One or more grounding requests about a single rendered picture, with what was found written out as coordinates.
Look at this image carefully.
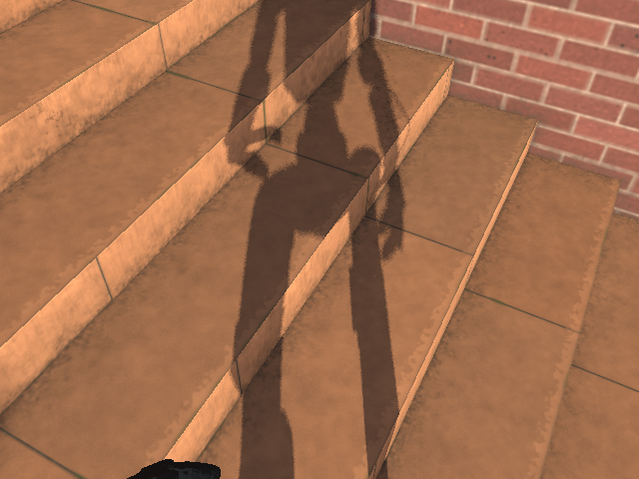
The robot left hand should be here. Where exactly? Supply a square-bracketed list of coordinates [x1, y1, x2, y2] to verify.
[127, 459, 221, 479]

